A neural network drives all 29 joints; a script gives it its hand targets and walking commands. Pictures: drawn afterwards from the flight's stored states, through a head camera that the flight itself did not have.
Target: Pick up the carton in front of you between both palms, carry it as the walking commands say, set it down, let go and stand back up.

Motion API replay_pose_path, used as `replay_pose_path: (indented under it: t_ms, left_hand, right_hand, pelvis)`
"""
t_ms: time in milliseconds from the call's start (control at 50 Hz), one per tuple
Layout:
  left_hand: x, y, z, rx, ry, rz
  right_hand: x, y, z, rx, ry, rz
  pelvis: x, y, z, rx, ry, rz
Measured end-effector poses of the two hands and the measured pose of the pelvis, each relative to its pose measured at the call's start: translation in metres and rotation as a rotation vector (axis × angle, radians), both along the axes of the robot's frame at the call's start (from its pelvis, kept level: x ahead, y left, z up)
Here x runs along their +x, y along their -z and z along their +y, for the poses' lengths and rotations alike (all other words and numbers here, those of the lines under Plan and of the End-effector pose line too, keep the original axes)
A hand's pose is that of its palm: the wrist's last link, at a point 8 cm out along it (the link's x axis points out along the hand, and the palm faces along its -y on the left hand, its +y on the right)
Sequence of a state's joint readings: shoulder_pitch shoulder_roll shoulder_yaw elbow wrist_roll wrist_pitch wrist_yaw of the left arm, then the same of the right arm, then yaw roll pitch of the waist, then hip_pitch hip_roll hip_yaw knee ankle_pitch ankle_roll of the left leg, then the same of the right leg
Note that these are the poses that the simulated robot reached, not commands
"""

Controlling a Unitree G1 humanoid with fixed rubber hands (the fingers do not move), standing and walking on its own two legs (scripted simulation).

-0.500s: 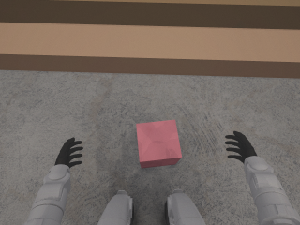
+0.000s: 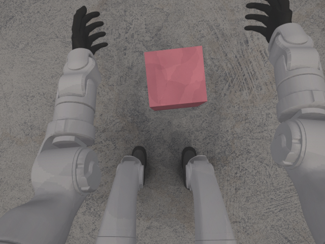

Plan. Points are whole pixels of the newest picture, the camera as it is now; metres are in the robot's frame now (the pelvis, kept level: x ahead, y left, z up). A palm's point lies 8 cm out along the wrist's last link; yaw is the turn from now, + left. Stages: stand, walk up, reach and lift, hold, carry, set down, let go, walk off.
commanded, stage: reach and lift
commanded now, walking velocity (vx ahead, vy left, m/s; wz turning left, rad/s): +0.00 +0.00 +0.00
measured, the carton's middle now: (174, 83) +0.52 -0.03 -0.52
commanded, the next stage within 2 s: none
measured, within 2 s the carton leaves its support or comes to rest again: leaves its support in 1.74 s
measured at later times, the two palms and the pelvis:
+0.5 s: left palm (113, 75) +0.50 +0.17 -0.31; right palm (236, 66) +0.52 -0.22 -0.31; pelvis +0.01 +0.01 -0.15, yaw +2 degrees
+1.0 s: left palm (125, 82) +0.51 +0.17 -0.45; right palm (219, 76) +0.53 -0.20 -0.46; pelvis -0.02 +0.01 -0.27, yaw +3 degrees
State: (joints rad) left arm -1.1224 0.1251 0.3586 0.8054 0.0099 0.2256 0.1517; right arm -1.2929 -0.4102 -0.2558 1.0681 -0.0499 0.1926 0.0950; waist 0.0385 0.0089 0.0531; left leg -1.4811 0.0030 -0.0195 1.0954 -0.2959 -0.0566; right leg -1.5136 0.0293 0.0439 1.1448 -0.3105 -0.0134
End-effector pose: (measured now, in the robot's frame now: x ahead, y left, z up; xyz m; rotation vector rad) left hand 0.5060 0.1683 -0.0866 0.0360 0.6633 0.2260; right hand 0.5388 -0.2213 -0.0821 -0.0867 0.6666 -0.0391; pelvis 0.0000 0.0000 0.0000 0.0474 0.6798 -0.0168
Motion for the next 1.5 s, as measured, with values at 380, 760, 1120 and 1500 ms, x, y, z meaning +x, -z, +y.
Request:
replay_pose_path:
  t_ms: [380, 760, 1120, 1500]
  left_hand:
    - [0.001, 0.157, 0.001, -0.01, 0.011, 0.048]
    - [-0.001, 0.312, -0.003, -0.024, 0.032, 0.065]
    - [0.017, 0.367, -0.014, -0.034, 0.065, 0.063]
    - [0.014, 0.36, -0.041, -0.051, 0.08, 0.063]
  right_hand:
    - [-0.007, 0.162, 0.008, -0.006, 0.056, 0.052]
    - [-0.011, 0.317, 0.012, -0.002, 0.055, 0.052]
    - [0.0, 0.375, 0.017, -0.004, 0.058, 0.044]
    - [-0.004, 0.368, 0.044, 0.009, 0.013, 0.067]
  pelvis:
    - [0.023, 0.086, 0.008, 0.012, -0.018, 0.244]
    - [-0.025, 0.237, 0.017, 0.013, -0.027, 0.055]
    - [-0.019, 0.279, 0.012, 0.01, -0.037, -0.053]
    - [-0.026, 0.271, 0.016, 0.007, -0.034, -0.051]
